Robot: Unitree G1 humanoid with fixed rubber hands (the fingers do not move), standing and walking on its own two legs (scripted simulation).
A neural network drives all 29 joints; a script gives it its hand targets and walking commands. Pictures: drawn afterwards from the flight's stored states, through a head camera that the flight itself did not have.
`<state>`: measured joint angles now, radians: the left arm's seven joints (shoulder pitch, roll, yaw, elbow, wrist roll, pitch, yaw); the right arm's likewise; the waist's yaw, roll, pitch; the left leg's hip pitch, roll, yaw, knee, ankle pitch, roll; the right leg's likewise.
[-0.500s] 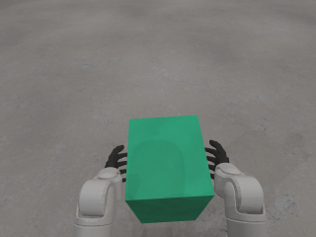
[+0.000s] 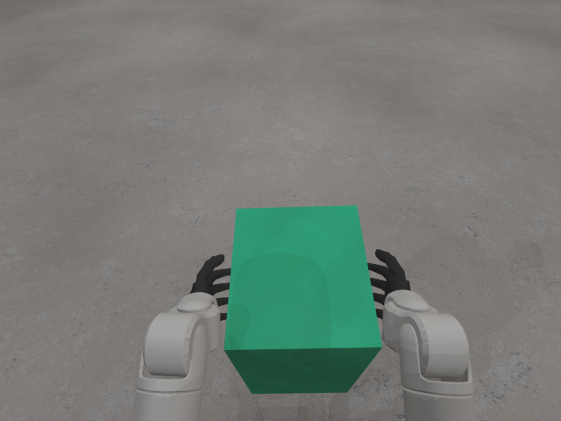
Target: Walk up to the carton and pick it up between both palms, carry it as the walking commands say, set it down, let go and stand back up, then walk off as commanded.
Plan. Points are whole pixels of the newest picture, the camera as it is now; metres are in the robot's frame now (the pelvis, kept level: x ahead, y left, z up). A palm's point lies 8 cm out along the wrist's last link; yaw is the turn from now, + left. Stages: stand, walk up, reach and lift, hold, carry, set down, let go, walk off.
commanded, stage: carry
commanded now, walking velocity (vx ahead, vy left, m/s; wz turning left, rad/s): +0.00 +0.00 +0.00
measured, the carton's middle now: (298, 311) +0.29 -0.01 +0.01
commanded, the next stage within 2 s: none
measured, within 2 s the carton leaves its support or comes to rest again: neither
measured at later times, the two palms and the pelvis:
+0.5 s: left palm (186, 304) +0.26 +0.15 +0.07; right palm (373, 296) +0.27 -0.11 +0.08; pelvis +0.01 +0.02 +0.00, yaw +0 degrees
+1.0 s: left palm (185, 288) +0.29 +0.15 +0.07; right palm (363, 279) +0.30 -0.10 +0.08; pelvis +0.03 +0.03 +0.00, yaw +0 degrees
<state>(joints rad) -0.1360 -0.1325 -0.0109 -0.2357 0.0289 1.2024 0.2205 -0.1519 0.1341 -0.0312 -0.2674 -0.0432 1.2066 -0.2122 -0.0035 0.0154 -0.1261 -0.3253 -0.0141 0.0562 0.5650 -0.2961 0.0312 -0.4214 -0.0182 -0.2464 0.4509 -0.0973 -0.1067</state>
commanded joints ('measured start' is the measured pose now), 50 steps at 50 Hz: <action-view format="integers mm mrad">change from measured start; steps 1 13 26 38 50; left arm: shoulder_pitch -504 -498 -507 -508 -496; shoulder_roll -997 -989 -1030 -1003 -1016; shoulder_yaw -497 -513 -520 -504 -510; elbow -267 -236 -218 -207 -147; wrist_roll -279 -294 -295 -269 -252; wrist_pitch -89 -88 -116 -138 -154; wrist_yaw -172 -188 -199 -208 -226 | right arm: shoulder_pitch -474 -402 -414 -446 -475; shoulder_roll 1025 1022 1036 1048 1024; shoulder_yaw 555 537 527 556 558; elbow -202 -118 -138 -114 -120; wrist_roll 303 273 275 279 278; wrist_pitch -72 -73 -99 -125 -146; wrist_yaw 177 177 197 210 232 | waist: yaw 13 12 12 10 7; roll -20 -36 -11 -6 5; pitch -307 -315 -357 -332 -294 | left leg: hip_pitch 24 63 76 78 122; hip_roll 118 152 133 130 163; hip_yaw -125 -147 -136 -131 -148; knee -112 -100 -123 -110 -124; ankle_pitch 5 193 153 210 432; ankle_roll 37 27 30 37 11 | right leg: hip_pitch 224 219 248 278 250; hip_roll -205 -168 -165 -172 -160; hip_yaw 254 214 213 214 179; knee -120 -40 -12 -1 39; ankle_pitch -170 13 -39 79 94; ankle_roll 76 72 60 51 69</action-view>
